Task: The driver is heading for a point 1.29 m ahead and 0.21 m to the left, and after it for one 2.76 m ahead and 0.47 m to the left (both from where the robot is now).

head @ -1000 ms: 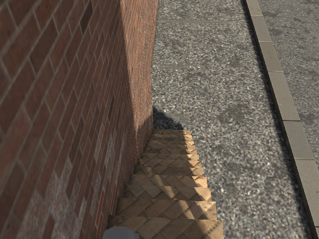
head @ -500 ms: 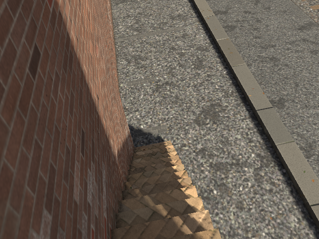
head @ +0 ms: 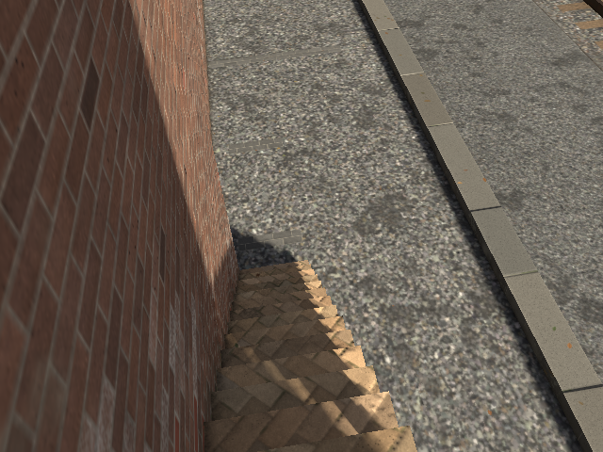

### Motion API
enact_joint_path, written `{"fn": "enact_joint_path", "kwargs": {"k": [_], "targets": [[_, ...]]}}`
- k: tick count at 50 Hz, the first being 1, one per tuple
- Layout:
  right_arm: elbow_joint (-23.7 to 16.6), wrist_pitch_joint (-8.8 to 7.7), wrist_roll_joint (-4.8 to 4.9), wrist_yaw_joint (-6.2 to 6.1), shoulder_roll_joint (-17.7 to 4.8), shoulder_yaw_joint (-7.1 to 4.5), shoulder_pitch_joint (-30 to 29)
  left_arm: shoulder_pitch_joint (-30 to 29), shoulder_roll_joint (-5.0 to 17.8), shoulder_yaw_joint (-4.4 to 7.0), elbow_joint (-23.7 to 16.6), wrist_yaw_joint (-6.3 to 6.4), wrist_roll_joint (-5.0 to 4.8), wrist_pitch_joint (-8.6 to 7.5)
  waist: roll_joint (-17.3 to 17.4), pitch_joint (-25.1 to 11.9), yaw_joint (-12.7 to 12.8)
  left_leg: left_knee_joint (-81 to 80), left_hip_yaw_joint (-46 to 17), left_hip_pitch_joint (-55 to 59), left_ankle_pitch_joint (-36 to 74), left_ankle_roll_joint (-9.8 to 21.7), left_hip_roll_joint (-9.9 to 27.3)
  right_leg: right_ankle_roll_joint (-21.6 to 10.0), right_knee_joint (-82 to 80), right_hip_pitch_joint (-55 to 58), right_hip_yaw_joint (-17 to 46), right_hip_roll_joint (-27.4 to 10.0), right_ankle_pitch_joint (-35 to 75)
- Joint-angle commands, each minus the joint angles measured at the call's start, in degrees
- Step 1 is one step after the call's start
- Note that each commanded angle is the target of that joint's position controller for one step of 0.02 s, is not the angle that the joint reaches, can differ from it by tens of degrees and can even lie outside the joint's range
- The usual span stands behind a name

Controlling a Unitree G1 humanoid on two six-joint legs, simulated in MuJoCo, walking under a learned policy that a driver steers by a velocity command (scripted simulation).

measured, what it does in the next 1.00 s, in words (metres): goes down: left foot 0.21 m lower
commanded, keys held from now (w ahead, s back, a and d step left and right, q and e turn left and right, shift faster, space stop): no key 0.04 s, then w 0.96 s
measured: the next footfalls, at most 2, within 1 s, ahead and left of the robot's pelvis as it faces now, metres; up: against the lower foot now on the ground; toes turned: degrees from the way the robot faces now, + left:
left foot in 0.80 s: +0.25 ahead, +0.09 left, -0.20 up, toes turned +0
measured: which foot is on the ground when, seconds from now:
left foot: down 0.00-0.32, up 0.34-0.78, down 0.80-1.00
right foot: down 0.00-0.80, up 0.82-1.00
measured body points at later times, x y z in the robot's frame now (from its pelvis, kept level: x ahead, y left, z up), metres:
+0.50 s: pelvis +0.07 -0.02 -0.01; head +0.05 -0.03 +0.44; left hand +0.04 +0.22 -0.15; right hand +0.08 -0.29 -0.15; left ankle +0.10 +0.12 -0.68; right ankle +0.01 -0.10 -0.73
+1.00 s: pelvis +0.27 +0.05 -0.24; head +0.26 +0.05 +0.21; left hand +0.33 +0.28 -0.38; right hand +0.18 -0.17 -0.39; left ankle +0.21 +0.09 -0.93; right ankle +0.37 -0.11 -0.83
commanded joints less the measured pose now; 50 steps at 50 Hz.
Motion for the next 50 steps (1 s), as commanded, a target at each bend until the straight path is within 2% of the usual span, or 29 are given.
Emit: {"fn": "enact_joint_path", "kwargs": {"k": [1, 4, 9, 10, 11, 13, 14, 15, 18, 23, 24, 25, 26, 27, 29, 30, 31, 32, 33, 34, 37, 40, 41, 42, 44, 45, 47, 48, 50], "targets": [[-7.4, -1.51, 1.84, 2.71, -5.1, -1.1, -7.5, 0.7, 3.7, 1.61, -1.1, 0.34, 0.09, -0.91, -1.3, 5.8, 1.9, -14.0, -4.0, -0.5, 1.3, 2.9, 2.7, 3.8, -11.7, -2.6, -2.5, -2.0, 0.5], [-7.2, -2.04, 2.04, 1.43, -5.4, -1.92, -2.4, 1.8, 4.5, 2.07, 0.9, 1.17, -1.02, -1.84, 0.0, 5.8, 0.5, -16.6, -2.8, 0.0, -11.1, 3.3, 2.8, 3.6, -13.6, -1.7, -1.9, -1.9, -2.8], [-6.4, -3.69, -1.83, -2.78, -5.0, -4.16, 12.1, -4.2, 6.8, 3.97, 1.0, 3.09, 3.07, -4.66, 9.5, 7.3, -8.8, -21.3, -13.9, 9.7, -24.3, 17.1, 15.4, 1.5, 2.0, -18.8, -11.0, -2.0, -18.6], [0.3, -2.6, 6.1, -8.1, -9.1, -4.76, 10.9, -12.1, -0.8, 1.79, -3.3, 3.27, 3.52, -1.11, 5.0, 6.2, -5.6, -18.1, -11.4, 5.9, -3.2, 14.7, 16.3, -1.7, -1.8, -11.2, -9.5, -7.7, 1.1], [-6.6, -3.48, -1.27, -4.51, -3.7, -3.58, 10.7, -5.8, 4.5, 3.31, 0.1, 3.6, 3.42, -3.91, 4.1, 5.5, -7.0, -21.5, -10.6, 4.9, -15.2, 17.0, 13.9, -0.1, 2.1, -14.0, -13.8, -3.8, -11.8], [-6.6, -3.72, -3.63, -4.65, -4.2, -4.16, 7.4, 4.2, 3.4, 2.64, 4.6, 3.89, 3.66, -6.86, 9.8, 6.4, -2.9, -15.9, -6.9, -11.9, -16.0, 16.1, 12.8, -0.5, 9.6, 3.5, -14.6, -6.2, -0.5], [-1.6, -3.05, 8.46, -7.78, -11.0, -6.48, 1.4, 2.8, -2.3, 0.91, 2.6, 3.46, 5.03, -2.33, 7.5, 3.2, 3.5, -9.6, -4.3, -13.7, -2.5, 13.2, 12.8, -3.6, 2.1, 12.6, -12.1, -8.4, 7.6], [-2.2, -2.33, 8.3, -8.99, -9.2, -5.48, 2.6, -0.2, -1.5, 0.87, -0.3, 3.75, 4.04, -0.73, 2.4, 3.2, 2.9, -4.2, -0.1, -11.8, 1.0, 10.6, 8.7, -3.4, -9.2, 13.4, -13.2, -6.3, -4.1], [-2.6, -2.07, 4.37, -9.18, -7.6, -5.33, -0.3, 17.8, 12.9, 4.8, 5.0, 4.18, 1.83, 0.65, -13.5, 5.1, 8.3, 22.5, 5.4, -29.8, -16.6, 7.1, -0.2, -10.0, -22.9, 18.3, 18.8, -22.5, -18.5], [3.6, -1.7, 2.98, -10.68, -7.8, -6.12, 5.4, 10.9, 7.4, 3.67, 4.8, 5.88, 3.87, -0.76, -4.9, 9.8, 0.3, 33.1, -4.2, -33.0, 2.0, 5.3, 4.8, -12.4, -18.8, 10.5, 12.1, -23.4, 0.8], [-1.0, -5.12, -7.58, -6.93, 5.3, 0.23, 7.5, 12.6, 1.0, 2.29, 6.9, 5.14, 5.62, -4.93, 0.6, 12.1, 1.0, 37.8, -7.0, -33.6, 5.3, 6.6, 4.3, -15.7, -15.9, 0.5, 8.7, -23.9, -9.0], [-0.6, -5.75, -8.46, -6.15, 6.4, 0.88, 7.9, 9.3, -4.8, -0.22, 7.9, 6.0, 7.31, -7.53, 3.2, 11.3, -0.4, 22.5, -12.8, -36.9, 25.2, 8.3, 6.5, -12.6, -13.2, 2.7, 3.8, -22.0, 0.7], [-0.8, -5.39, -7.4, -4.72, 2.8, 0.44, 7.7, 12.0, -3.9, -0.5, 9.7, 6.73, 7.71, -9.08, -1.9, 7.8, 0.8, 20.0, -9.3, -36.8, 29.7, 8.1, 5.9, -12.8, -10.7, 4.2, 0.4, -19.9, 2.1], [-0.9, -5.52, 4.42, -8.1, -9.7, -6.15, 0.8, 5.6, 6.6, 2.85, 6.9, 6.15, 2.53, -6.41, -2.2, 4.1, -1.4, 15.1, -6.2, -27.6, 39.1, 5.4, -0.4, -9.3, -8.0, 1.8, -2.6, -16.1, 10.2], [-2.2, -6.01, 5.31, -8.44, -5.8, -4.55, -2.8, 0.2, 5.0, 2.52, 4.7, 5.88, 1.53, -5.55, -3.0, 2.2, -2.9, 9.7, 0.0, -10.6, 51.9, 4.1, -1.7, -7.1, -7.1, -13.1, -7.2, -14.4, -2.3], [-1.7, -5.83, 4.88, -8.33, -3.9, -4.24, -2.7, 1.2, 4.0, 2.33, 4.8, 5.72, 1.61, -5.29, -3.5, 3.1, -2.3, 10.0, 2.2, -6.6, 54.3, 3.8, -2.3, -6.5, -5.9, -16.3, -8.5, -13.9, -4.6], [0.4, -5.46, -8.3, -3.14, 1.2, 0.43, 9.3, 9.9, -2.1, -1.99, 6.9, 5.54, 11.22, -8.69, -9.6, 9.2, -3.4, 15.4, -3.6, -8.8, 55.3, 5.5, 4.9, -8.3, 3.4, -21.8, -11.8, -14.0, -1.0], [1.3, -5.52, -10.05, -1.54, -0.2, -0.76, 13.1, 11.5, -2.2, -1.7, 8.6, 5.07, 10.85, -9.65, -5.3, 9.8, -4.4, 16.4, -1.4, -8.0, 52.1, 6.1, 3.3, -9.9, 6.2, -22.4, -11.1, -14.7, -4.5], [0.1, -5.62, 2.84, -6.63, -5.7, -4.4, 0.5, 6.8, 3.9, 1.73, 7.2, 5.9, 1.48, -6.99, -2.6, 5.3, -1.9, 12.9, 4.4, -9.2, 52.5, 5.6, -3.5, -6.7, 4.5, -15.6, -8.7, -14.5, -2.6], [-1.5, -6.25, 4.4, -8.27, -6.8, -4.04, -2.8, 7.1, 4.9, 1.81, 6.7, 6.06, 0.72, -5.96, -3.4, 6.9, 0.2, 11.8, 3.0, -10.0, 49.0, 5.3, -1.7, -6.7, 8.0, -13.4, -7.3, -14.9, -2.1], [3.5, -4.98, 4.22, -9.6, -7.6, -5.1, 8.4, 8.8, 3.7, 2.24, 10.6, 7.1, 5.06, -2.3, -8.4, 7.1, -2.3, 3.2, 2.1, -5.4, 40.9, 6.7, 1.2, -6.8, 25.2, -3.1, -8.5, -12.7, 13.1], [9.3, -3.59, 0.38, -10.08, -10.1, -6.66, 27.1, 10.4, 4.2, 2.92, 11.0, 6.96, 4.66, -1.12, -3.5, 6.0, -8.7, -19.2, 3.7, 15.2, 42.5, 6.5, 5.3, -7.8, 53.9, -8.2, -6.5, -8.3, 24.7], [11.0, -4.45, -0.15, -8.58, -14.1, -6.29, 27.7, 15.1, -1.3, 2.41, 10.0, 6.92, 4.04, -1.36, 13.5, 4.3, -4.7, -1.3, -1.0, 27.6, 77.7, 8.5, 12.6, -6.3, 75.3, -25.5, -10.0, 0.5, -30.1], [10.0, -6.77, -9.6, -1.95, -15.1, -5.41, 37.9, 15.3, 6.1, 3.51, 6.2, 1.77, 3.61, -5.93, 33.1, -2.1, -9.1, 4.8, -10.8, 39.4, 52.0, 18.8, 10.1, -8.0, 96.0, -49.7, -6.9, 0.5, -28.6], [8.3, -6.51, -7.93, 1.37, -7.8, -3.44, 25.0, 7.8, 6.7, 3.0, 2.9, 0.07, 1.81, -9.34, 2.6, -1.9, -4.7, 2.0, -13.2, 26.2, 39.4, 21.7, 15.8, -9.0, 88.7, -58.2, -6.9, -5.8, -13.3], [7.9, -7.18, -6.67, 0.66, -5.8, -2.9, 20.7, 2.6, 4.6, 2.48, -0.2, 1.29, 2.47, -9.93, 4.1, 6.9, -2.3, -1.9, -28.5, 11.5, 16.6, 25.9, 19.7, -6.1, 78.7, -64.6, -2.5, -11.9, -6.1], [5.8, -7.95, -6.67, -1.75, 3.4, 0.76, 10.4, 1.9, -0.7, -1.05, 2.2, 3.07, 5.72, -7.83, -5.5, 10.0, 0.9, -5.3, -15.3, -12.0, 11.0, 21.5, 14.1, -5.3, 50.4, -54.9, -0.3, -20.8, 21.1], [-0.2, -9.09, -5.12, -3.34, 7.2, 2.3, 1.3, 4.5, 1.7, 0.06, 4.2, 2.35, 5.83, -7.59, -5.6, 10.2, 2.4, -3.4, -1.8, -38.7, 17.1, 19.5, 5.6, -4.4, 29.0, -25.9, -6.4, -19.0, 37.7], [-0.2, -11.69, -3.92, -4.99, -4.1, 0.51, 7.2, 6.2, 0.1, -0.38, 4.7, 0.17, 6.39, -7.86, 6.2, 1.8, 3.9, 3.2, 1.9, -49.3, 17.3, 15.8, 0.2, 3.0, 42.4, -3.2, -15.3, -13.1, 36.9]]}}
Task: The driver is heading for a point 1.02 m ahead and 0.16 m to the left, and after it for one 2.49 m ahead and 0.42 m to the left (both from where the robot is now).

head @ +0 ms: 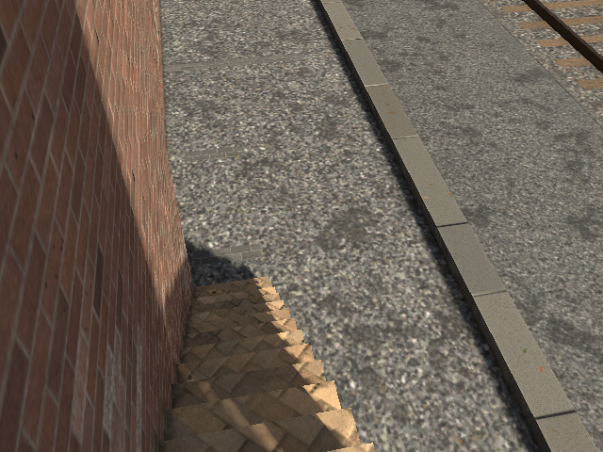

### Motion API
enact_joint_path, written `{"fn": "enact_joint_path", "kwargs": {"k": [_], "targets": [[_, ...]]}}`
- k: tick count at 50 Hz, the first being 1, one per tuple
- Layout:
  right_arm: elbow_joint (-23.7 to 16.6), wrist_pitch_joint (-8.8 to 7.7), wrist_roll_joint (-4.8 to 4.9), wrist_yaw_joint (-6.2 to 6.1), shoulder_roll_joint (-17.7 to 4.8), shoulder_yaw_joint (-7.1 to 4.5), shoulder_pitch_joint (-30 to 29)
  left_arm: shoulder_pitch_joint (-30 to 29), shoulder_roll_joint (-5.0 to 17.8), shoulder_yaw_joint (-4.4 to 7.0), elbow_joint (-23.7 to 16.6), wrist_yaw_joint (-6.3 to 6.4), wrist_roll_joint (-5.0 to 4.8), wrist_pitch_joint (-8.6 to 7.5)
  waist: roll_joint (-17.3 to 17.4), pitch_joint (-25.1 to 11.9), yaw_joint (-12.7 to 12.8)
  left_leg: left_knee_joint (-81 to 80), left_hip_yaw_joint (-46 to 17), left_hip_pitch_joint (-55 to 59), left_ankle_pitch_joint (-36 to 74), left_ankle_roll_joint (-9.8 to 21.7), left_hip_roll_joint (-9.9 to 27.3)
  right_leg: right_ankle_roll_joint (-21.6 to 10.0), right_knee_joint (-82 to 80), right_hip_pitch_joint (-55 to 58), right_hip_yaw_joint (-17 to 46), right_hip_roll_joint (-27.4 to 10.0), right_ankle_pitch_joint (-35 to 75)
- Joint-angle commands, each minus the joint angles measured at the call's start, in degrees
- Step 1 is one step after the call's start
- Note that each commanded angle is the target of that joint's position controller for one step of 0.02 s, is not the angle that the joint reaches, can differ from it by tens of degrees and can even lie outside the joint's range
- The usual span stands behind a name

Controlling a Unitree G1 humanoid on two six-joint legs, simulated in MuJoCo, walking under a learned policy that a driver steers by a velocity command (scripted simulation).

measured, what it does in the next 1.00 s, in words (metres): goes down: right foot 0.20 m lower, then left foot 0.21 m lower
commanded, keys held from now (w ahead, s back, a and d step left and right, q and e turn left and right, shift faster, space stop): w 1.00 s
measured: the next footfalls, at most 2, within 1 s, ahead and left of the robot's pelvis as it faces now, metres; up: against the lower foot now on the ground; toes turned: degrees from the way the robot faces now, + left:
right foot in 0.24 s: +0.24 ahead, -0.10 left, -0.20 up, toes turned -2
left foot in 0.74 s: +0.41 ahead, +0.26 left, -0.41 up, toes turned -4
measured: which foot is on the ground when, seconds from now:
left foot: down 0.00-0.24, up 0.26-0.72, down 0.74-1.00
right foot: up 0.00-0.22, down 0.24-0.74, up 0.76-1.00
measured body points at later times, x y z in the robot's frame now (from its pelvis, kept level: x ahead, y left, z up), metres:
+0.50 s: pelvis +0.20 +0.02 -0.21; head +0.18 +0.02 +0.24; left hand +0.12 +0.25 -0.36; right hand +0.25 -0.23 -0.35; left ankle +0.35 +0.21 -0.78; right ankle +0.20 -0.10 -0.90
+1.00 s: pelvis +0.40 +0.14 -0.40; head +0.39 +0.18 +0.04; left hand +0.52 +0.36 -0.55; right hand +0.29 -0.08 -0.53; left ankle +0.37 +0.26 -1.10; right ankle +0.54 -0.02 -0.99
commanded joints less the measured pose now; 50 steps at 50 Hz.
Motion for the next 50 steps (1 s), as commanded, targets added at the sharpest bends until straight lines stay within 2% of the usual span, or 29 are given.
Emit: {"fn": "enact_joint_path", "kwargs": {"k": [1, 3, 4, 5, 12, 14, 17, 21, 22, 23, 25, 27, 28, 29, 30, 31, 33, 34, 35, 36, 37, 40, 41, 43, 44, 46, 47, 49, 50], "targets": [[-5.8, -3.64, 1.12, -2.35, -3.5, 1.03, -5.5, 3.7, 2.0, -0.98, 0.4, -1.4, 2.29, -0.4, 5.8, 7.4, 2.3, -7.5, -10.5, -30.0, 23.3, 4.6, 10.8, 5.5, -9.0, 18.4, -0.1, -1.2, 15.3], [0.5, -3.38, 3.75, -4.38, -4.3, 0.91, 16.7, -8.5, 7.2, 0.41, -4.2, 1.37, 0.95, -0.27, 2.3, 7.4, -6.0, 6.7, -23.1, 4.6, 27.8, 2.1, 16.0, 5.7, -23.4, -13.8, -0.3, -0.1, 8.7], [-0.8, -1.01, 15.39, -8.34, -6.6, -1.21, 8.0, -6.7, 2.5, 0.09, -3.4, 3.33, -0.03, 1.79, -1.9, 3.7, -3.0, 7.7, -21.7, 6.6, 35.7, 2.4, 15.1, 4.5, -32.2, 1.3, 1.4, 2.2, 19.8], [-3.4, 0.19, 15.49, -9.73, -7.2, -0.69, 4.3, -6.7, 1.4, -0.79, -3.9, 3.48, -2.26, 2.79, -2.4, 4.9, -2.4, 8.1, -19.3, -2.0, 30.3, 1.6, 13.2, 4.7, -38.3, 12.0, -1.1, 4.9, 22.7], [-1.4, 2.77, 9.55, -7.76, -8.1, -2.63, -2.0, 13.5, 5.4, 1.3, 2.1, 3.19, -4.57, 4.45, 1.4, 7.7, 6.0, 42.9, -13.6, -13.4, 47.5, 3.6, 12.2, -3.9, -69.7, 51.5, -0.3, 3.0, 8.4], [-3.9, 2.43, 10.4, -7.77, -4.2, -3.28, 2.4, 20.3, 8.3, 1.75, 5.0, 2.22, -3.95, 5.22, -12.9, -5.5, 3.7, 80.6, -6.0, -49.7, -29.3, 0.7, 2.3, -11.0, -36.1, 86.8, 11.9, -14.4, 51.6], [-4.2, 3.31, 8.06, -8.65, -7.5, -4.56, -5.2, 13.9, 6.9, 2.22, 3.3, 2.57, -2.26, 6.49, 4.3, 3.2, 2.7, 64.5, -14.9, -49.3, -6.0, -1.8, 6.0, -15.0, -53.8, 54.2, 20.0, -13.2, -26.4], [-6.5, 5.61, 6.56, -6.07, 1.1, -3.02, -11.8, 6.1, 2.6, -0.42, 2.5, 3.75, -2.17, 4.6, 1.2, 13.3, -2.2, 35.4, -12.9, -31.4, 24.8, -10.2, 6.7, -7.2, -56.2, 14.9, 15.7, -8.7, -37.0], [-5.7, 4.17, 0.68, 1.29, 2.0, 0.25, 1.4, 13.7, 8.3, 0.75, 4.9, 2.73, 2.61, 0.17, -7.1, 24.4, 0.3, 51.5, -9.4, -39.4, 35.4, -6.0, 9.2, -10.5, -56.6, 4.9, 9.4, -5.3, -34.3], [-7.3, 4.62, 6.12, -3.79, -0.8, -4.44, -9.5, 4.1, 5.8, 0.91, 3.6, 3.97, -1.73, 1.52, -3.4, 10.1, -5.2, 30.8, -18.3, -29.4, 41.1, -10.0, 8.6, -6.5, -53.3, 16.5, 16.3, -7.7, -31.9], [-8.4, 2.69, -2.7, 4.29, -5.3, -2.12, -5.1, 15.1, 4.1, -1.66, 7.5, 3.88, 1.22, -4.34, -4.3, 15.2, 1.3, 25.9, -13.2, -38.0, 56.4, -5.5, 11.5, -11.1, -47.3, 12.9, 9.6, -5.6, -32.4], [-10.6, 2.99, -1.44, 4.66, -6.1, -1.18, -9.8, 7.5, 6.3, -2.86, 4.2, 3.39, 3.14, -4.91, -3.1, 9.4, -1.1, 17.2, -6.1, -11.5, 66.8, -6.2, 12.0, -7.7, -43.2, -4.9, 2.3, -1.7, -46.8], [-10.7, 3.78, 8.37, -2.45, -6.0, -3.24, -14.9, 2.4, 9.7, 0.5, 1.9, 2.96, -6.0, -0.94, 4.3, 2.9, -2.9, 7.3, -6.9, -4.7, 58.4, -7.9, 9.5, -3.5, -48.9, 10.3, 9.8, -4.1, -38.0], [-12.6, 4.17, -0.89, 2.08, -8.0, 0.0, -14.4, 5.1, 11.7, -1.78, 2.4, 3.08, 2.39, -3.01, -6.1, 12.2, -0.4, 9.3, -6.6, -5.9, 58.1, -8.8, 12.3, -3.7, -39.3, -2.4, 3.3, -5.2, -51.1], [-11.4, 4.13, -1.26, 3.33, -8.7, -0.82, -14.1, 7.2, 12.2, -0.61, 2.1, 3.45, 0.66, -3.16, -6.0, 11.3, 1.5, 5.1, -5.0, -7.3, 50.6, -9.0, 10.9, -3.6, -36.9, 6.2, 2.6, -5.1, -53.3], [-13.8, 4.5, 10.39, -3.35, -8.0, -2.68, -26.3, 8.0, 7.8, 0.21, 2.0, 3.32, -5.08, 1.1, -2.7, 8.8, 6.9, -13.0, -4.0, -13.8, 48.2, -10.2, 11.2, -2.2, -39.8, 26.2, 6.6, -2.8, -36.0], [-14.5, 3.77, 12.95, -5.64, -7.8, -2.02, -24.0, 13.4, 7.5, 1.72, 3.2, 5.2, -2.07, 4.72, -4.3, 9.7, 9.8, -31.7, -11.2, -12.4, 57.3, -9.8, 19.9, -2.9, -29.9, 37.7, 10.1, -3.4, -35.2], [-15.8, 3.32, -3.85, -0.22, -1.9, 1.76, -17.9, 17.3, 12.0, -1.05, 3.5, 3.1, 1.13, 4.33, -1.5, 13.4, 1.5, -28.2, -6.3, 5.0, 39.3, -7.6, 16.8, -2.5, -17.8, 16.8, 19.7, -12.1, -45.5], [-7.7, 2.28, -1.65, 0.77, -5.2, -0.95, 4.9, 15.3, 13.2, 0.05, 3.0, 1.23, 3.3, 4.63, 6.8, 7.0, -5.5, -29.4, -1.6, 21.9, 47.7, -7.6, 13.2, -0.3, -2.5, 14.7, 7.9, -3.1, -48.1], [-5.2, 3.51, 11.0, -4.82, -10.0, -3.92, 5.2, 11.8, 6.7, 1.62, 2.3, 4.49, -1.54, 5.85, 4.9, 1.6, -5.2, -30.1, 1.7, 19.8, 46.2, -8.7, 12.5, -1.5, 2.6, 25.1, -2.1, 4.4, -37.8], [-5.2, 1.3, -0.06, -0.61, -21.4, -5.08, 12.5, 15.7, 6.9, -1.24, -0.4, -2.82, 2.25, 5.15, 14.4, 2.3, -5.6, -22.8, -8.5, 35.7, 48.1, -5.7, 15.1, 1.7, 29.1, 3.3, 4.5, 7.5, -45.1], [-5.5, 0.6, -0.4, 3.25, -16.4, -4.86, 13.6, -2.3, 6.6, -1.75, -10.6, 0.02, -4.2, 0.35, 6.8, 4.9, -9.8, -22.9, -31.7, 33.7, 19.1, 9.6, 29.5, 3.9, 48.2, -37.1, 0.0, 2.8, -41.7], [-6.9, 2.09, 12.58, -2.51, -9.6, -3.21, 8.1, 1.6, 4.5, 0.91, -3.7, 3.4, -1.15, 3.87, -11.0, 8.0, -3.3, -16.4, -25.3, 13.9, 36.7, -1.5, 28.5, 1.5, 27.5, -9.9, 11.3, 5.5, -38.8], [-6.4, 2.38, 12.42, -7.23, -15.4, -3.83, 0.7, 1.1, -4.2, -1.45, -7.2, 3.45, -0.22, 8.34, 6.5, 9.3, 2.8, -18.2, -39.1, 4.5, 21.9, 8.1, 36.7, 4.8, 29.3, -15.1, 10.9, 2.8, -34.3], [-10.7, -1.76, 2.87, -0.88, -3.7, -0.07, -2.0, 8.7, -2.8, -3.54, -10.4, 1.33, -0.36, 5.54, 16.5, 11.2, 4.5, -20.1, -24.0, -3.2, 4.1, 3.3, 20.8, 3.9, 16.3, -23.8, 5.6, -2.8, -11.0], [-8.4, -2.42, 2.11, 0.55, -1.9, -0.06, 0.0, 8.6, -1.1, -2.2, -7.7, 0.07, 0.54, 4.33, 11.0, 11.7, 2.1, -21.6, -21.0, -25.1, 1.7, 6.6, 16.1, 3.4, 3.3, -6.8, -1.0, -1.6, 1.9], [-10.5, 0.8, 13.2, -6.41, -5.0, -0.26, -8.8, -3.6, -4.5, -1.34, -7.1, 1.91, -2.71, 7.43, -2.2, 10.9, 7.4, -18.1, -25.2, -18.5, 14.5, 2.2, 24.2, 7.9, -7.4, 8.7, 5.2, 0.0, 0.3], [-13.3, 2.79, 13.46, -8.77, -10.3, -0.41, -7.7, -1.4, -3.7, -0.78, -4.7, 2.26, -4.15, 10.5, 4.7, 7.0, 6.8, -16.8, -23.2, -16.9, 24.7, -2.3, 25.0, 9.1, -3.1, 16.7, 4.3, 3.1, 0.2], [-7.3, -1.33, 0.81, -3.17, -8.1, 0.19, 4.2, 2.1, 1.9, -1.09, -6.7, -1.32, -0.53, 5.75, 17.7, 15.9, 0.6, -12.2, -18.8, -16.1, 14.5, 3.7, 17.2, 6.3, 4.8, -8.9, 3.4, -0.5, 6.9]]}}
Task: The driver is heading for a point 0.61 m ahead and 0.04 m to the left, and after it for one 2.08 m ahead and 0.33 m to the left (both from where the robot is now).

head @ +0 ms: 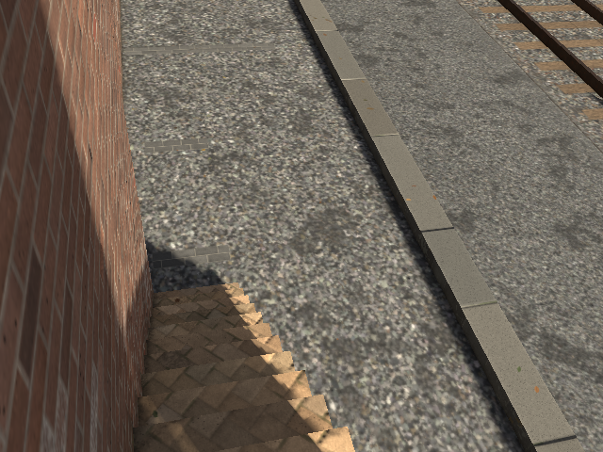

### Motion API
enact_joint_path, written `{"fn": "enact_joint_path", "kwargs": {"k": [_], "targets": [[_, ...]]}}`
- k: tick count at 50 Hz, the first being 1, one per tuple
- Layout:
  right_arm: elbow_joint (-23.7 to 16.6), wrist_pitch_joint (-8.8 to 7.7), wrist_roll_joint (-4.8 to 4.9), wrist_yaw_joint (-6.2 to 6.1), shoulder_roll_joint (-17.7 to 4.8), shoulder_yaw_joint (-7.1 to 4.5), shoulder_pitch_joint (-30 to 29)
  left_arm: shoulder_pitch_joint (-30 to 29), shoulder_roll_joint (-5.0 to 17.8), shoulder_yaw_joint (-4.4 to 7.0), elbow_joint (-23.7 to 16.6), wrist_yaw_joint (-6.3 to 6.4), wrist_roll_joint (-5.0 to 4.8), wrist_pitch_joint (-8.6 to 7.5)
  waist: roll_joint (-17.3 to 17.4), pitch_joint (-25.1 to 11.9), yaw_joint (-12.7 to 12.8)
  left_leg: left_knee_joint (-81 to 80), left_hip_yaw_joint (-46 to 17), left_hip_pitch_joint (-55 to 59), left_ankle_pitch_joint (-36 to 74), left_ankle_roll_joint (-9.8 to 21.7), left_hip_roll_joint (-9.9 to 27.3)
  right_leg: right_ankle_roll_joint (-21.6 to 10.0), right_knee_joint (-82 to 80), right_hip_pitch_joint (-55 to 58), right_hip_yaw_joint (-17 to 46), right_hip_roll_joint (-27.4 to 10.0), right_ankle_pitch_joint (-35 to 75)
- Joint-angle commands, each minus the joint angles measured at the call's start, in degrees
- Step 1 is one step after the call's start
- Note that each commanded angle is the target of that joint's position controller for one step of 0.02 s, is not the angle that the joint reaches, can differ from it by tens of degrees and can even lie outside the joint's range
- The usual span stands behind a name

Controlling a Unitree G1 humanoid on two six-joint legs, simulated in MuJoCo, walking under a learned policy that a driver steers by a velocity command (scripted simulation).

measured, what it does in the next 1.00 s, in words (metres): goes down: right foot 0.20 m lower, then left foot 0.20 m lower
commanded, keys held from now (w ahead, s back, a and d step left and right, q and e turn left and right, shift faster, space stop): w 0.86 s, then no key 0.14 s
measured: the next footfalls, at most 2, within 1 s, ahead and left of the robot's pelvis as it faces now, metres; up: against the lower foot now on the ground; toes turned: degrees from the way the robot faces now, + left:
right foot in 0.32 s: +0.31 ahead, -0.20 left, -0.20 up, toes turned -1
left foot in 0.94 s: +0.48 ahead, +0.13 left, -0.41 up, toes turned +1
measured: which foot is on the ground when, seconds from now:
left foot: down 0.00-0.30, up 0.32-0.92, down 0.94-1.00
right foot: up 0.00-0.30, down 0.32-0.94, up 0.96-1.00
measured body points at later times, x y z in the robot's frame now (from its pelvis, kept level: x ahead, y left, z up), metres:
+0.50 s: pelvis +0.23 -0.09 -0.19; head +0.23 -0.12 +0.26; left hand +0.22 +0.15 -0.33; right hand +0.27 -0.36 -0.35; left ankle +0.25 +0.07 -0.71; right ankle +0.27 -0.20 -0.91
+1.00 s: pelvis +0.45 +0.02 -0.36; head +0.42 +0.05 +0.09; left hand +0.44 +0.29 -0.51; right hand +0.53 -0.27 -0.46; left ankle +0.45 +0.13 -1.10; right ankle +0.32 -0.18 -0.83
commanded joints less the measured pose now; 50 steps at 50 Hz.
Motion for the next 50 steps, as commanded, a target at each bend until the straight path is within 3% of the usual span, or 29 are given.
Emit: {"fn": "enact_joint_path", "kwargs": {"k": [1, 2, 3, 4, 5, 6, 7, 8, 11, 12, 13, 15, 16, 17, 18, 21, 22, 25, 27, 31, 36, 40, 43, 45, 46, 47, 48, 49, 50], "targets": [[-2.6, -0.91, 4.95, -3.27, -10.7, -3.08, -3.2, -3.4, 1.1, 1.14, -2.3, 0.44, 0.82, -0.19, 13.0, 8.7, 2.6, -11.1, -19.3, 0.9, 16.3, 11.3, 16.6, -0.3, -7.2, -0.8, 6.5, -1.3, 6.7], [2.9, -3.65, -8.61, -0.09, -3.3, -0.17, 14.8, -0.8, 1.0, -1.84, -3.7, -3.26, 4.6, -3.67, 12.8, 9.1, -5.8, -1.3, -15.5, 7.3, 19.8, 11.4, 10.6, -2.7, -13.1, -22.0, 2.1, -4.5, 12.2], [8.2, -4.18, -7.93, -0.26, 0.2, -0.01, 27.1, -6.0, 0.4, -1.3, -4.1, -3.77, 4.73, -4.41, 13.8, 9.4, -9.4, 0.5, -20.9, 21.3, 20.2, 13.4, 11.5, -3.7, -20.6, -33.0, 1.4, -4.8, 13.4], [0.6, -0.14, 4.37, -3.85, -11.1, -3.98, 7.8, -13.0, 3.4, 2.47, -5.4, -0.58, -0.23, -2.87, 5.3, 9.4, -4.6, -1.8, -23.7, 12.9, 22.7, 11.7, 13.5, -0.3, -22.9, -9.4, 7.6, -2.9, 7.5], [-2.6, 0.84, 5.07, -4.66, -14.0, -4.51, 2.9, -11.6, 2.9, 2.31, -5.8, -0.14, -1.74, -2.42, 8.2, 7.5, -2.8, -2.3, -24.2, 4.4, 21.5, 12.4, 15.0, 0.5, -22.0, 0.7, 6.2, -1.6, 8.1], [-3.4, 1.14, 5.26, -5.32, -11.4, -3.51, -2.0, -9.4, 1.4, 1.77, -5.5, -0.42, -2.41, -2.01, 8.8, 7.9, 0.0, 0.6, -21.6, -1.9, 14.0, 12.4, 13.9, 0.9, -26.1, 8.0, 7.2, -2.3, 18.5], [-4.7, 1.09, 4.65, -4.92, -9.8, -2.92, -4.0, -11.5, 0.1, 1.07, -6.1, -0.25, -1.8, -1.74, 12.4, 8.1, -2.4, -0.2, -19.2, -4.5, 6.6, 12.6, 11.3, 1.0, -28.4, 11.6, 2.7, 0.2, 23.1], [-4.8, 1.42, 3.78, -4.72, -7.7, -2.62, -2.8, -12.9, -1.1, 0.87, -6.1, -0.62, -1.86, -1.33, 9.6, 10.7, -3.7, -0.2, -15.1, -8.7, 1.6, 11.2, 8.7, 1.2, -36.9, 17.3, 0.0, 1.0, 24.9], [-3.4, 1.34, 1.41, -2.61, -7.6, -3.04, -2.1, -15.9, 0.0, 1.14, -7.7, 0.02, -2.87, -2.67, 9.0, 14.0, -8.1, 1.0, -10.9, -8.8, 11.9, 10.8, 6.1, -2.5, -52.6, 26.7, -1.0, 0.5, 21.4], [-2.2, 1.81, -1.0, -2.66, -11.6, -4.35, -3.4, -13.4, 1.1, 2.04, -8.2, 0.09, -4.19, -2.2, 16.4, 14.1, -7.0, 4.1, -10.2, -9.0, 16.8, 12.1, 10.0, -3.7, -54.6, 32.7, -0.4, -0.3, 10.6], [-0.7, 2.01, -2.02, -2.54, -11.8, -5.14, -3.3, -7.1, 2.9, 2.36, -6.5, 0.24, -4.16, -2.07, 14.6, 10.8, -4.5, 12.9, -8.8, -4.1, 22.2, 12.8, 10.0, -5.3, -58.8, 36.1, 0.7, -2.2, 10.1], [2.2, 1.34, -0.37, -2.98, -10.6, -5.34, -1.8, 11.1, 3.0, 2.79, 0.1, 0.89, -2.65, -2.26, 8.2, -0.5, 4.7, 39.8, -1.5, -7.2, 16.1, 11.3, 4.8, -5.7, -67.6, 59.6, 0.4, -2.8, 27.6], [2.9, 1.62, -1.35, -3.25, -11.1, -6.64, -2.3, 19.9, 5.3, 3.5, 3.5, 0.82, -2.38, -2.55, -1.9, -2.7, 8.5, 57.4, 1.7, -16.6, -15.8, 8.8, -0.4, -4.6, -64.5, 69.4, 1.5, -3.0, 28.4], [0.5, 1.03, 0.38, -3.21, -7.6, -6.71, -4.4, 26.7, 7.6, 3.58, 5.8, 1.18, -2.47, -1.93, -9.5, -2.9, 11.1, 72.8, 0.1, -28.8, -27.1, 7.4, -4.1, -1.3, -45.7, 72.8, 0.3, -3.5, 44.4], [-1.9, 0.02, 3.41, -2.96, -6.3, -6.45, 4.0, 22.7, 10.3, 2.83, 5.2, 1.0, -1.3, -1.74, -14.8, -7.5, 2.3, 77.6, -3.4, -41.0, -24.4, 6.6, -2.6, -5.5, -33.4, 79.8, 7.8, -12.6, 60.4], [-3.9, 2.24, 0.12, -3.02, -6.7, -4.96, -9.9, 16.3, 8.8, 3.66, 3.7, 0.34, -2.62, -1.97, -6.7, -8.0, 3.5, 72.6, -6.0, -46.3, -5.9, 5.5, 1.9, -18.6, -51.5, 59.0, 24.6, -19.4, -11.4], [-3.7, 2.62, -0.46, -2.93, -7.0, -5.34, -11.0, 16.6, 7.5, 2.95, 4.3, 0.07, -0.06, -3.09, -5.5, -2.7, 2.5, 61.6, -9.5, -44.1, 5.8, 4.0, 1.2, -19.7, -51.4, 48.5, 24.1, -18.6, -12.4], [-4.6, 3.16, -1.56, -1.95, -4.3, -5.04, -16.7, 13.4, 1.3, 0.52, 5.2, 0.86, -0.01, -4.7, -0.4, 6.5, -1.6, 37.6, -7.8, -38.5, 24.8, -1.3, -0.2, -14.6, -48.6, 28.2, 17.9, -13.3, -7.2], [-3.1, 3.99, -1.86, -2.3, -4.8, -5.35, -13.7, 16.5, 5.8, 1.34, 5.8, 0.62, 1.01, -5.18, -2.6, 2.6, -1.9, 37.3, -6.4, -31.8, 32.8, -1.4, -2.4, -14.7, -46.6, 28.3, 19.0, -12.1, -0.4], [-8.7, 3.57, -1.55, -1.43, -7.3, -6.1, -25.9, 13.6, 6.5, 1.71, 4.7, 1.63, -2.79, -5.51, -1.0, 7.7, -0.7, 17.7, -11.0, -32.8, 52.9, -1.0, -1.3, -12.6, -44.6, 28.0, 19.1, -10.3, -23.8], [-13.1, 3.5, -0.89, -0.77, -9.1, -6.48, -34.5, 18.5, 7.5, 1.95, 4.7, 2.49, -1.07, -5.28, -2.5, 12.3, 4.6, 6.7, -10.4, -29.1, 53.2, -0.7, -0.2, -14.3, -44.2, 30.9, 18.8, -8.9, -32.7], [-12.6, 2.72, 0.25, 0.85, -8.7, -5.98, -37.3, 12.2, 9.0, 2.98, 1.6, 3.98, -0.58, -4.61, -1.3, 15.3, 4.0, -4.8, -9.0, -16.8, 54.7, -0.3, 3.9, -12.5, -40.7, 24.9, 14.8, -8.7, -34.3], [-9.4, 1.2, 0.62, 0.74, -10.2, -6.66, -28.9, 13.4, 8.9, 3.16, 3.3, 4.54, 0.36, -4.04, -0.3, 12.6, 4.2, -9.8, -5.3, -6.8, 51.7, 0.7, 7.3, -11.9, -30.6, 29.5, 10.1, -8.3, -19.4], [-2.3, 1.53, 1.1, 0.32, -13.1, -7.42, -12.6, 12.7, 9.1, 3.21, 4.8, 3.59, 1.72, -2.83, -0.8, 7.7, -0.1, -14.4, -1.1, 7.7, 46.8, 1.6, 5.7, -8.9, -16.0, 31.1, 3.8, -4.4, -7.3], [1.0, 1.87, 1.07, -0.12, -13.6, -7.78, -0.3, 9.4, 9.5, 3.52, 5.6, 4.08, 1.84, -1.78, -0.5, 5.2, -6.4, -18.5, 0.2, 17.4, 47.8, 2.1, 6.1, -8.1, -4.4, 29.8, 2.8, -3.1, -0.1], [1.6, 1.84, -1.09, -1.66, -12.7, -7.4, 3.7, 11.4, 8.2, 3.95, 6.2, 4.48, 0.85, -0.84, 6.5, 7.4, -9.4, -36.9, 0.2, 20.7, 51.5, 0.6, 7.6, -7.3, 13.4, 29.0, 0.3, 3.7, -8.1], [2.7, 0.32, -3.25, -0.4, -15.8, -6.19, 1.7, 18.2, 2.8, 3.49, 6.8, 4.77, 0.66, -0.29, 20.6, 9.9, -3.6, -24.7, -3.8, 28.2, 88.5, 0.4, 14.1, -6.5, 34.4, 13.9, 0.3, 12.0, -54.4], [4.3, -1.08, -0.88, 1.25, -17.7, -5.0, 1.4, 21.6, -0.7, 2.5, 4.1, 5.34, 0.3, -0.02, 29.6, 6.7, 2.6, -2.7, -5.5, 37.1, 123.6, -0.8, 17.2, -5.5, 38.0, -2.3, 1.7, 10.8, -61.7], [5.3, -1.79, 2.68, 1.68, -15.4, -4.52, 6.2, 18.1, 2.2, 2.35, 3.9, 6.32, 0.64, 0.21, 25.0, 1.2, -0.7, -4.9, -8.8, 35.2, 119.4, -3.0, 18.0, -4.3, 33.7, -2.7, 2.2, 9.0, -58.0]]}}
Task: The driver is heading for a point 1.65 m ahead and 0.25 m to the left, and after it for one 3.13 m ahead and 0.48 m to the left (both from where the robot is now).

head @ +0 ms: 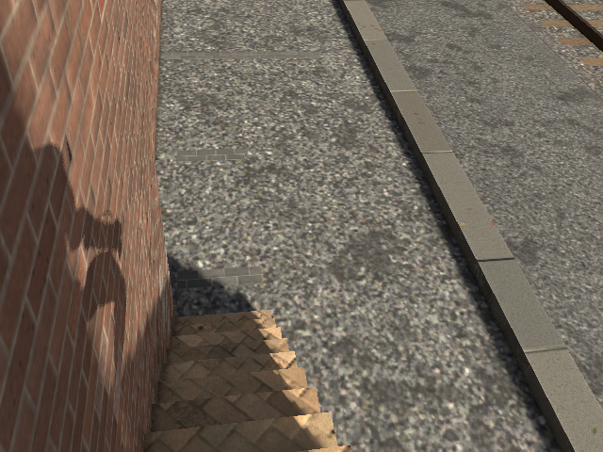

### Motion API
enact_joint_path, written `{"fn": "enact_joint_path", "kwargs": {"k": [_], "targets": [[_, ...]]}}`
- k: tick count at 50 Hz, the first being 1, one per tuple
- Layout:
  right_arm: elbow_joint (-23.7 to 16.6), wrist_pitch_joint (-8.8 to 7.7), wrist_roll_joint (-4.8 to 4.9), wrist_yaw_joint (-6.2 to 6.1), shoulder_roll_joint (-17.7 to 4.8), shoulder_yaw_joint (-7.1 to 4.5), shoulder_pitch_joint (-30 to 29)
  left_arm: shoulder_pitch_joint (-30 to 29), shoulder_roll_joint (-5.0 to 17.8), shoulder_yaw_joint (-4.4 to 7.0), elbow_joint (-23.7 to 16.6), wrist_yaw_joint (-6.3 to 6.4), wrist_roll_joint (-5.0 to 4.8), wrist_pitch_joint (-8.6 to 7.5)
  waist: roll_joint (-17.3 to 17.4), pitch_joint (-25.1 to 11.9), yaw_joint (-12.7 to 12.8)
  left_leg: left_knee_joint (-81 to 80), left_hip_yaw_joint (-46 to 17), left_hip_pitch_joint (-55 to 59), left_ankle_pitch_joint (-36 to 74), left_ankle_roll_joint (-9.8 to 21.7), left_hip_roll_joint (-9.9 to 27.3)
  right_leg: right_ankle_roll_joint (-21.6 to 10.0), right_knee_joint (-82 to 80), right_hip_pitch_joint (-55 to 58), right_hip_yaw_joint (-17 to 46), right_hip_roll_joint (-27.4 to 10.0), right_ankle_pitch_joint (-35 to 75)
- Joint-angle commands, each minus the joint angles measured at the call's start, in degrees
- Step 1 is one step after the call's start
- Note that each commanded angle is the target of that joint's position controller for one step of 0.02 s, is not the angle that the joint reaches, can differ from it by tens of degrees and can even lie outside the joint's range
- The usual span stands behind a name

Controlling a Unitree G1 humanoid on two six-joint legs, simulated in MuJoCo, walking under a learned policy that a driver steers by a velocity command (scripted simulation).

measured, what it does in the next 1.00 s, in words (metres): goes down: right foot, then left foot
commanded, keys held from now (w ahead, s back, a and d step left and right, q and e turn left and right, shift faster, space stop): no key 1.00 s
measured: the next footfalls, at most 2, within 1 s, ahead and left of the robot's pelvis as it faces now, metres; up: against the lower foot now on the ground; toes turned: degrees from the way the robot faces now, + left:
right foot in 0.24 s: +0.11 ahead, -0.05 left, +0.00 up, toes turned -6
left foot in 0.42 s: +0.14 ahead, +0.21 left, +0.00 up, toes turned -3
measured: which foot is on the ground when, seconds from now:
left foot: down 0.00-0.28, up 0.30-0.40, down 0.42-1.00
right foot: up 0.00-0.22, down 0.24-1.00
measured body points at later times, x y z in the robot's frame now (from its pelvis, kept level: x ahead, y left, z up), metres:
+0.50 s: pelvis +0.09 +0.09 -0.10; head +0.10 +0.10 +0.35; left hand +0.16 +0.33 -0.25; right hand +0.24 -0.13 -0.21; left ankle +0.09 +0.21 -0.76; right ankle +0.07 -0.05 -0.75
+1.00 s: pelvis +0.13 +0.08 -0.06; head +0.14 +0.08 +0.39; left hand +0.19 +0.31 -0.20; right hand +0.25 -0.15 -0.17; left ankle +0.16 +0.22 -0.76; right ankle +0.07 -0.04 -0.75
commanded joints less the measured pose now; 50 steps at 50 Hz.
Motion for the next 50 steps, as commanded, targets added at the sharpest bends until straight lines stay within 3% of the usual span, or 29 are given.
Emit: {"fn": "enact_joint_path", "kwargs": {"k": [1, 3, 4, 5, 6, 9, 11, 13, 14, 15, 16, 17, 18, 19, 20, 21, 22, 23, 26, 38, 41, 42, 43, 44, 45, 46, 47, 48, 50], "targets": [[3.6, -1.05, -10.71, 7.52, -16.3, -2.26, 22.2, 3.7, 11.0, 1.05, -9.8, -6.11, -2.47, -5.16, 23.8, -14.3, -2.0, 5.7, -10.8, 28.4, 59.6, 8.4, 9.5, 1.4, 21.3, -37.4, -7.5, -1.4, 2.6], [0.7, -0.93, -9.76, 9.35, -11.8, -2.33, 12.6, -4.7, 4.3, -1.78, -13.3, -5.52, -3.25, -10.12, 11.5, -5.6, 1.7, 4.9, -21.7, 10.1, 50.2, 13.7, 14.0, 4.4, 18.2, -44.5, -2.1, -7.0, 15.3], [2.5, -1.35, -9.03, 7.24, 1.0, 1.0, 12.0, -7.0, -1.0, -3.72, -11.0, -4.2, -0.39, -8.62, 2.8, 1.5, 0.9, 3.8, -20.1, 0.6, 31.0, 13.9, 11.7, 3.0, -6.7, -47.0, 3.5, -12.4, 37.1], [2.8, -2.13, -9.22, 5.68, 4.2, 2.88, 13.6, -4.5, -1.9, -4.48, -9.9, -4.82, -0.8, -7.89, 2.3, 3.3, 3.0, 4.8, -14.8, -7.0, 35.6, 11.1, 8.5, 2.7, -10.5, -40.6, 0.9, -12.0, 40.8], [-1.2, -3.24, -6.33, 4.18, 7.3, 4.58, 6.0, 4.6, -0.1, -3.84, -4.8, -6.68, -1.75, -7.12, 0.7, 4.0, 6.5, 8.0, -4.0, -26.5, 33.9, 9.3, 2.2, 2.8, -27.6, -23.2, -2.0, -9.9, 59.3], [-4.8, -4.59, -6.88, 3.79, -8.2, 2.19, -0.2, 10.3, 2.2, -2.18, -0.7, -11.3, -0.65, -5.86, 4.3, -2.9, 10.2, 12.3, -2.9, -41.2, 32.8, 2.5, -1.5, 5.5, -15.4, 2.9, -10.9, -2.8, 62.3], [-7.8, -4.89, -5.01, 4.86, -10.4, 2.67, -3.8, 8.8, 4.5, -0.86, -1.8, -9.52, -1.91, -6.12, 2.9, -4.8, 11.8, 15.8, -8.3, -32.5, 50.9, -2.6, 3.0, 8.0, -19.9, 4.3, -10.5, -3.2, 43.6], [-14.1, -4.17, -1.72, 6.56, -12.3, 1.74, -19.3, 25.9, 2.7, -0.96, 2.3, -6.51, -3.02, -6.35, -3.1, -3.5, 22.5, 30.7, -10.4, -37.0, 70.7, -6.1, 4.3, 7.0, -39.2, 23.0, -9.1, -3.5, 37.6], [-13.1, -3.37, -0.5, 8.04, -10.9, 0.31, -8.0, 22.6, 4.0, -2.1, 1.4, -6.5, -7.19, -5.83, -10.3, -10.8, 15.9, 46.0, -11.8, -26.4, 59.7, -9.2, 1.9, -3.4, -50.4, 21.9, 2.3, -7.8, 60.2], [-12.7, -2.78, -4.35, 8.26, -5.5, -0.62, 5.9, 11.0, 9.6, -0.79, -3.5, -6.1, -5.8, -6.16, -21.7, -13.1, 5.5, 64.0, -7.9, -37.0, -10.1, -14.2, -3.7, -18.5, -55.7, 26.4, 19.5, -19.0, 78.8], [-16.7, -1.59, -0.98, 7.21, -0.9, 0.93, -3.5, 6.5, 5.9, -1.4, -3.9, -5.13, -3.56, -7.8, -8.8, 3.8, 4.8, 64.1, -2.7, -50.9, -39.6, -11.9, -7.1, -15.8, -59.0, 15.7, 19.2, -16.4, 82.4], [-15.9, -1.64, -0.92, 6.31, 1.4, 2.28, 4.0, -3.4, 4.7, -2.89, -8.6, -6.7, -3.67, -7.48, -6.8, 2.1, -1.1, 52.4, -8.4, -40.5, -39.7, -9.4, -2.3, -17.3, -54.7, 2.4, 22.9, -20.0, 91.5], [-11.6, -0.86, -0.78, 6.0, 4.5, 3.53, 14.4, -15.0, 6.5, -2.97, -11.9, -7.56, -1.25, -6.54, -4.1, 2.2, -7.1, 49.4, -7.5, -21.5, -19.6, -8.3, -0.4, -16.7, -57.5, -19.1, 22.1, -21.7, 79.7], [-9.4, 0.16, -2.16, 6.38, 7.2, 4.3, 21.6, -23.7, 7.1, -3.43, -13.4, -8.12, -0.76, -5.85, -4.1, 0.9, -14.2, 45.9, -1.3, -0.6, 1.0, -9.2, -3.2, -9.1, -54.3, -37.8, 11.7, -13.4, 55.5], [-4.5, 0.9, -4.75, 6.17, 4.7, 3.16, 30.4, -26.4, 4.1, -4.02, -14.2, -8.92, -4.42, -5.15, -0.9, 2.8, -18.2, 34.5, 4.9, 7.5, 10.6, -8.6, -5.8, -3.0, -47.9, -45.8, -1.1, -6.0, 36.0], [-2.6, 0.49, -4.2, 6.54, 4.0, 2.97, 32.8, -23.2, 3.7, -4.1, -13.7, -9.57, -6.35, -5.38, 3.2, 1.7, -18.2, 23.4, 8.0, 15.2, 10.1, -7.7, -6.8, 3.2, -43.5, -45.5, -8.1, -1.6, 34.9], [-5.6, -0.37, -2.6, 5.32, -7.2, 2.14, 25.3, -17.9, -1.2, -5.49, -14.4, -9.8, -4.92, -5.89, 12.2, 2.4, -11.6, -7.3, -17.3, 7.7, 1.2, 2.1, 5.8, 11.6, -26.7, -41.0, -11.7, 1.3, 15.4], [-11.3, -0.96, -1.29, 5.52, -7.4, 3.45, 12.1, -7.6, 0.7, -5.15, -13.3, -9.12, -0.44, -6.18, 11.9, -1.1, -3.5, -4.4, -33.2, -1.2, -10.8, 11.1, 8.8, 11.4, -33.1, -33.1, -4.9, -3.8, 15.1], [-13.1, -2.12, 2.06, 5.49, 0.0, 6.7, -5.3, -7.8, 0.3, -7.26, -11.6, -6.62, -2.0, -5.7, -2.2, -4.4, 3.6, -2.7, -22.0, -18.3, -11.2, 5.7, 3.0, 11.4, -37.7, -12.3, -3.2, -7.2, 38.0], [-14.1, -2.6, -3.39, 3.79, -3.0, 5.28, -5.0, -6.5, 4.8, -5.52, -12.7, -6.83, -0.97, -5.0, -4.9, -5.1, 4.7, 7.3, 2.3, -22.7, 21.0, -2.7, 0.1, 1.6, -57.9, 18.2, -3.1, -8.4, 52.7], [-18.0, -2.33, -5.9, 3.1, 0.5, 4.93, -7.2, 3.5, 4.2, -4.66, -10.3, -5.18, -1.66, -5.77, -10.6, -3.9, 7.7, 19.6, 3.2, -40.4, -9.4, -3.5, -1.8, -5.1, -54.1, 30.0, 7.1, -13.4, 62.2], [-14.3, 1.57, 5.0, -2.04, 0.1, 3.57, -11.8, -5.2, -5.7, -6.06, -8.1, -4.68, -4.59, -2.41, 0.1, 2.5, 2.7, 6.3, 1.4, -29.2, -7.8, -5.2, -2.2, -3.8, -62.2, 14.4, 0.9, -9.9, 55.2], [-15.8, -1.18, -4.39, 3.3, 5.3, 7.08, 6.1, -9.3, 1.9, -6.57, -14.9, -7.31, -2.42, -4.18, -13.9, -1.0, -3.1, 6.0, 1.4, -16.9, 7.0, -3.7, 0.1, -3.6, -52.7, 4.3, 8.2, -12.9, 46.6], [-9.7, 2.02, 6.49, -2.28, -0.3, 3.28, -2.3, -16.3, -7.9, -6.54, -10.8, -6.05, -5.7, -1.67, 5.1, -0.9, -4.4, -8.8, -0.1, -5.9, 16.7, -6.2, 1.3, 0.9, -58.9, -3.7, -5.1, -6.4, 35.3], [-11.4, 3.46, 6.75, -2.82, -1.1, 3.75, -6.0, -12.5, -6.9, -7.03, -11.1, -5.84, -6.22, -0.79, 8.5, -0.8, -1.4, -11.3, -3.0, -7.5, 12.2, -7.0, 2.8, 3.0, -61.6, -0.8, -6.1, -6.6, 26.6], [-10.2, 4.01, 5.32, -2.49, -1.0, 3.63, -8.0, -12.7, -5.6, -6.7, -9.8, -5.63, -4.45, -0.66, 6.4, 1.6, -0.5, -11.3, -2.7, -6.4, 13.3, -7.2, 2.4, 2.9, -65.2, -0.1, -5.3, -6.5, 26.9], [-14.0, 0.02, -6.41, 2.07, -4.6, 3.05, 2.3, -6.9, 6.0, -5.11, -12.0, -8.05, -1.83, -1.83, -9.9, 8.8, -2.2, -6.7, 0.5, -14.8, 5.7, -0.9, -0.6, 2.5, -54.6, 1.9, -3.5, -4.6, 35.2], [-10.9, -1.11, -6.56, 3.81, -1.7, 3.04, 1.9, -3.2, 1.9, -4.57, -9.3, -8.19, -0.67, -3.54, -2.5, 3.3, -0.4, -6.5, 1.3, -14.6, 8.3, -0.1, -0.2, 3.1, -50.7, 6.2, -3.3, -5.7, 42.6], [-14.0, -1.52, -4.93, 4.41, 2.8, 4.14, -5.2, 4.9, -0.5, -5.15, -7.1, -7.59, -1.04, -4.84, -8.0, 0.3, 4.6, -2.9, 3.9, -18.8, 9.2, -0.6, -2.0, 0.8, -52.9, 13.2, 0.3, -8.0, 52.8]]}}
Keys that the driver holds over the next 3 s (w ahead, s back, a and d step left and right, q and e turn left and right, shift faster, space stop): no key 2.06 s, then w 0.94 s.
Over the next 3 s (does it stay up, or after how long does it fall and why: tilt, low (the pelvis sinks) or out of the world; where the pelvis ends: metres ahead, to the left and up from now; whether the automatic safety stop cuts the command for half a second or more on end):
stays up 0.67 0.13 -0.55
